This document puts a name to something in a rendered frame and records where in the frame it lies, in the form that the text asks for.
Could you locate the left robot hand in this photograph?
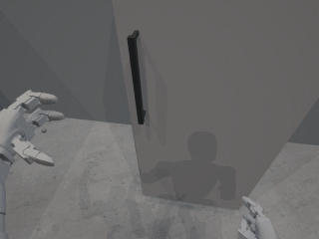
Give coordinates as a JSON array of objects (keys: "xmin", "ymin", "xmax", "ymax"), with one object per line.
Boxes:
[{"xmin": 0, "ymin": 90, "xmax": 65, "ymax": 166}]

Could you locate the fridge door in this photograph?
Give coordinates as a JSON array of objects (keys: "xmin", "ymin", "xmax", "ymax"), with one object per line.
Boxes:
[{"xmin": 112, "ymin": 0, "xmax": 319, "ymax": 210}]

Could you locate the right robot hand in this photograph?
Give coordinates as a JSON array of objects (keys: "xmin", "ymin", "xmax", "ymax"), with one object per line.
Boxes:
[{"xmin": 237, "ymin": 196, "xmax": 278, "ymax": 239}]

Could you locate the robot left forearm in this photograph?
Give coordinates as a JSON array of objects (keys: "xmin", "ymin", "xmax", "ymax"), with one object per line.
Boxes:
[{"xmin": 0, "ymin": 146, "xmax": 15, "ymax": 239}]

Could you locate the handle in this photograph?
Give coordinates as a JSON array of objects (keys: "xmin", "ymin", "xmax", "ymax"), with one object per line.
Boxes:
[{"xmin": 127, "ymin": 30, "xmax": 146, "ymax": 124}]

